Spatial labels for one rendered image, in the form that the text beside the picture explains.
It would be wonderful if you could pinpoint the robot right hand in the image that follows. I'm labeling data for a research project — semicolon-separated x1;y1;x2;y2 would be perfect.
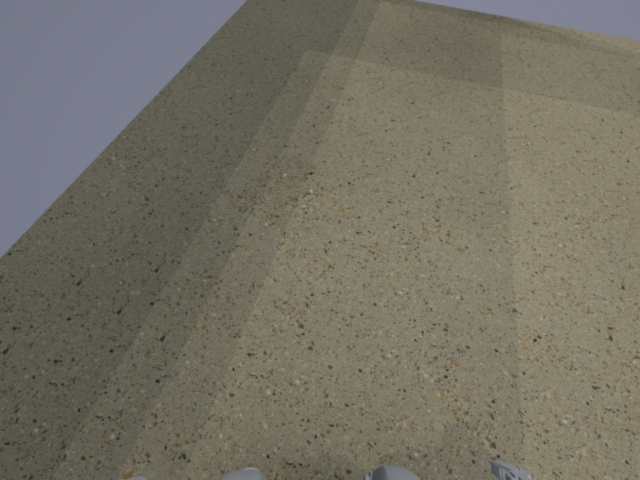
491;460;531;480

